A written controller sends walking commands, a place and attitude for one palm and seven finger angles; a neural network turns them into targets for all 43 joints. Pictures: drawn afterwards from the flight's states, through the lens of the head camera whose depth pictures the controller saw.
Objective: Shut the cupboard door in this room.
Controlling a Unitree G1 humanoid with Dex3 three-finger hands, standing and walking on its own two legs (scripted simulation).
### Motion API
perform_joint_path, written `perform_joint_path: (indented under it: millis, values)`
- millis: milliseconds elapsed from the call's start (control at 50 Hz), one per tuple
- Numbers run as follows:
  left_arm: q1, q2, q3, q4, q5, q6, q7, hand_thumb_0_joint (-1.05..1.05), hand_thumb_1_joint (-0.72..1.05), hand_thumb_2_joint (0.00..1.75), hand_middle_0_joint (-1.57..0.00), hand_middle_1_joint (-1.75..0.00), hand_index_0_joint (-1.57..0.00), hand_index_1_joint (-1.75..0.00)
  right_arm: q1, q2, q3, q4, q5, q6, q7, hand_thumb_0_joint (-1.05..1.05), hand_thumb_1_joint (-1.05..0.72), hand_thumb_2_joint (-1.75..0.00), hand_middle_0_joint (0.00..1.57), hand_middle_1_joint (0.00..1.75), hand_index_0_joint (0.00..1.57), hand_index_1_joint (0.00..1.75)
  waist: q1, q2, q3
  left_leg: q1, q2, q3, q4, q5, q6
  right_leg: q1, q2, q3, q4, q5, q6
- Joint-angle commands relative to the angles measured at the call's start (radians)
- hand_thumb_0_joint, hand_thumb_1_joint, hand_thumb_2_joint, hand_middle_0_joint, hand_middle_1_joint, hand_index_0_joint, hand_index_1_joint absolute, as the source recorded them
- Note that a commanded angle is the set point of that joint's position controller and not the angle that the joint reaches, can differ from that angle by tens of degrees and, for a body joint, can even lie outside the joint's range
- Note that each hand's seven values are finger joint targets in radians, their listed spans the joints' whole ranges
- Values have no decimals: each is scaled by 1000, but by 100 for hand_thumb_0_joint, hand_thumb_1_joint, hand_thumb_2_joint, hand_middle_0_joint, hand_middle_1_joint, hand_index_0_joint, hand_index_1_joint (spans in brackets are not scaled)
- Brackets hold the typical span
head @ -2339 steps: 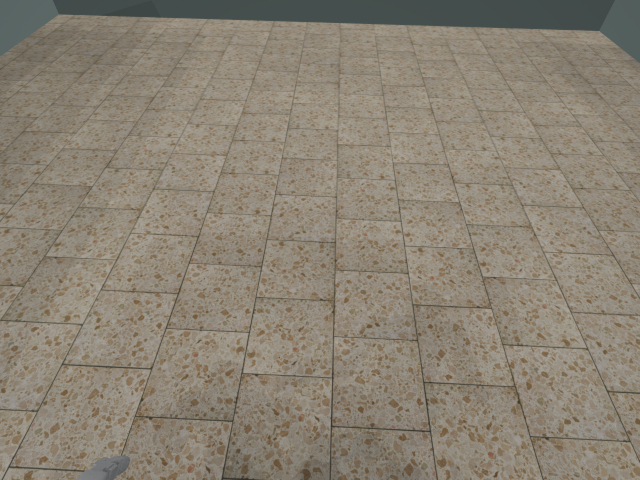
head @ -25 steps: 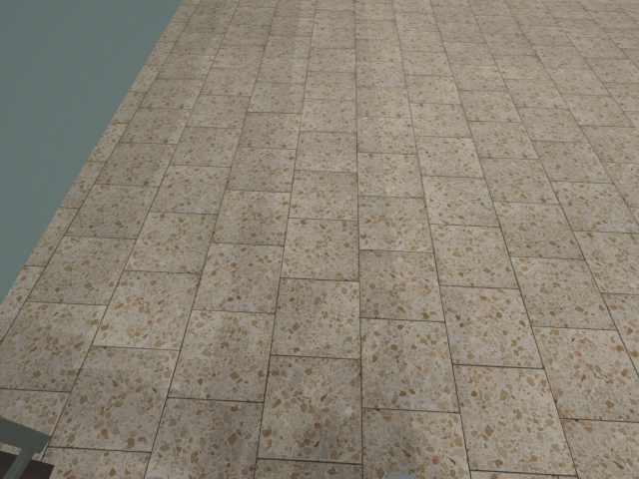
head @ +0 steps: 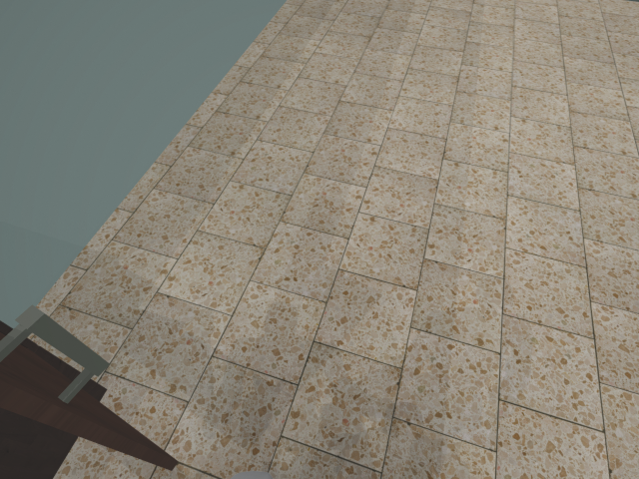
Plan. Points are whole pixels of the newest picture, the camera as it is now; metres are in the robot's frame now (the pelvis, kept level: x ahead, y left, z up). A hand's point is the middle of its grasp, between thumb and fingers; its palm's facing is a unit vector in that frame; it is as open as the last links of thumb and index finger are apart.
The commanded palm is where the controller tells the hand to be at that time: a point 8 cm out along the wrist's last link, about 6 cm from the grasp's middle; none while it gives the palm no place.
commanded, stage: turn or walk to find it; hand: left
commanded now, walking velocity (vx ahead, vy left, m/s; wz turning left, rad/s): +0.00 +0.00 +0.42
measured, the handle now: (53, 360) +0.22 +0.31 +0.05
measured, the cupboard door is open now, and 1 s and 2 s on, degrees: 77 77 77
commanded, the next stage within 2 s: stand and wait in 1.44 s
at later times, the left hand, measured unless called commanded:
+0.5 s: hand out of the picture +0.08 +0.22 -0.15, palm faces +0.20 -0.95 -0.26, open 7.4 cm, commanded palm none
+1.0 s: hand out of the picture -0.06 +0.19 -0.17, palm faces +0.47 -0.85 -0.26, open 7.4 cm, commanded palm none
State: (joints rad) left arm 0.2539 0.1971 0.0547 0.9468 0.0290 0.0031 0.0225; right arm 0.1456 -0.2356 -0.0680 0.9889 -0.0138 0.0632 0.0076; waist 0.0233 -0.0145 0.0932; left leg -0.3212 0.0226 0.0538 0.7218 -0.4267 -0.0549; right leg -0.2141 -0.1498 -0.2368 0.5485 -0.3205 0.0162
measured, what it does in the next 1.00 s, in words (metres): steps on the spot, turning left: left foot, then right foot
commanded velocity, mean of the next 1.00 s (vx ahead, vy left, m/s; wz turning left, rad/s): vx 0.00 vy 0.00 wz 0.42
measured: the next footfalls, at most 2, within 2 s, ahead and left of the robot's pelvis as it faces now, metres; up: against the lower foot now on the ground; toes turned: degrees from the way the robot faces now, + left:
left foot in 0.04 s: +0.03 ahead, +0.12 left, +0.00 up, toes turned +6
right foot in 0.54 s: +0.07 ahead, -0.11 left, +0.00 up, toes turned +8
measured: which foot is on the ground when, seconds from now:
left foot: up 0.00-0.02, down 0.04-0.54, up 0.56-1.00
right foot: down 0.00-0.04, up 0.06-0.52, down 0.54-1.00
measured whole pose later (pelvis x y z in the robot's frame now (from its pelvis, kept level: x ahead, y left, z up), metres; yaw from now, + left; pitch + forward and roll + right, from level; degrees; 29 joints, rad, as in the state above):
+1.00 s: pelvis +0.01 +0.00 +0.00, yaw +25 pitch +0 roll +1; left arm 0.28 0.20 0.06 0.96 0.03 0.01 0.02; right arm 0.12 -0.24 -0.07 0.98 -0.01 0.06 0.01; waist 0.03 -0.02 0.10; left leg -0.32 0.02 0.06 0.71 -0.41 -0.05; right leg -0.20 -0.15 -0.25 0.56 -0.34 0.01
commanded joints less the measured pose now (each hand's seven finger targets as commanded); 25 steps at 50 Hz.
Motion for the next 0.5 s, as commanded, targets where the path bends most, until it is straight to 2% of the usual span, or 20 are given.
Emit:
perform_joint_path:
  millis: [0,20,40,60,80,100,120,160,180,200,320,360,400,440,460,480]
  values:
    - [16,182,52,-47,-17,2,5,0,90,90,-20,-30,-20,-30,101,-100,-18,-57,3,-54,3,0,-90,-90,20,30,20,30,-54,-17,-187,266,47,-40,-343,333,39,-28,-140,66,130,358,-20]
    - [18,111,35,-79,-25,8,-2,0,90,90,-20,-30,-20,-30,149,-216,-47,-59,-5,-60,-4,0,-90,-90,20,30,20,30,-82,295,-200,401,322,-417,-374,690,171,-308,16,33,356,-186,63]
    - [-36,96,19,-93,-18,19,5,0,90,90,-20,-30,-20,-30,185,-254,-55,-44,3,-48,-15,0,-90,-90,20,30,20,30,-100,292,-199,353,406,-446,-373,878,264,-335,37,143,476,-373,62]
    - [-53,113,23,-90,-16,23,5,0,90,90,-20,-30,-20,-30,155,-227,-45,-50,-2,-47,-20,0,-90,-90,20,30,20,30,-86,200,-162,317,392,-373,-368,812,287,-336,14,175,541,-323,50]
    - [-69,106,25,-72,-13,27,5,0,90,90,-20,-30,-20,-30,117,-192,-36,-54,-5,-54,-30,0,-90,-90,20,30,20,30,-77,265,-149,284,319,-357,-375,772,265,-350,18,204,563,-262,55]
    - [-71,121,30,-55,-13,27,0,0,90,90,-20,-30,-20,-30,66,-163,-28,-65,-5,-52,-36,0,-90,-90,20,30,20,30,-55,246,-105,237,282,-315,-372,717,248,-351,19,213,591,-201,56]
    - [-63,125,31,-45,-13,28,-5,0,90,90,-20,-30,-20,-30,45,-150,-21,-73,-6,-53,-38,0,-90,-90,20,30,20,30,-45,217,-82,207,252,-285,-378,690,232,-342,26,218,601,-156,58]
    - [-35,120,31,-29,-14,30,-10,0,90,90,-20,-30,-20,-30,38,-145,-17,-77,-4,-58,-37,0,-90,-90,20,30,20,30,-28,142,-87,203,217,-255,-390,630,211,-329,42,207,599,-100,65]
    - [-27,118,29,-28,-14,32,-11,0,90,90,-20,-30,-20,-30,41,-147,-18,-80,-2,-59,-36,0,-90,-90,20,30,20,30,-25,143,-90,204,208,-251,-397,603,207,-327,45,206,586,-83,70]
    - [-33,121,28,-30,-13,31,-12,0,90,90,-20,-30,-20,-30,48,-143,-17,-81,-1,-61,-36,0,-90,-90,20,30,20,30,-28,127,-90,205,204,-255,-403,585,207,-324,47,205,565,-76,72]
    - [-101,105,23,-71,-16,32,-7,0,90,90,-20,-30,-20,-30,92,-148,-28,-75,-7,-55,-30,0,-90,-90,20,30,20,30,-51,152,-76,194,213,-336,-405,522,232,-306,65,209,427,-106,80]
    - [-117,95,19,-83,-18,28,-6,0,90,90,-20,-30,-20,-30,94,-149,-32,-76,-10,-51,-29,0,-90,-90,20,30,20,30,-55,170,-88,186,204,-352,-384,536,233,-266,81,200,343,-122,76]
    - [-116,91,17,-88,-22,21,-6,0,90,90,-20,-30,-20,-30,89,-148,-35,-79,-11,-49,-28,0,-90,-90,20,30,20,30,-54,184,-105,165,194,-375,-353,603,231,-199,104,189,249,-123,68]
    - [-77,85,17,-82,-26,14,-3,0,90,90,-20,-30,-20,-30,78,-151,-38,-84,-11,-47,-28,0,-90,-90,20,30,20,30,-35,176,-131,144,179,-390,-315,642,223,-121,125,180,135,-80,60]
    - [-55,86,19,-77,-28,8,-2,0,90,90,-20,-30,-20,-30,74,-146,-39,-85,-9,-46,-27,0,-90,-90,20,30,20,30,-24,167,-151,128,163,-386,-282,651,207,-59,131,177,44,-14,56]
    - [-17,97,21,-67,-29,-1,1,0,90,90,-20,-30,-20,-30,67,-137,-38,-88,-2,-46,-25,0,-90,-90,20,30,20,30,0,145,-170,71,137,-375,-236,587,175,49,118,178,-91,103,53]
